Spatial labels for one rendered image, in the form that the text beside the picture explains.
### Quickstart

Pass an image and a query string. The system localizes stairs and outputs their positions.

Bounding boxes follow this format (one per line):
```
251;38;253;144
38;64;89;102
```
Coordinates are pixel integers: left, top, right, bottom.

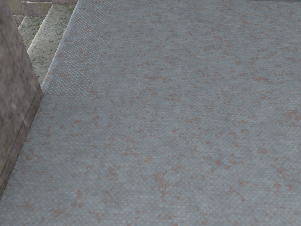
18;4;76;86

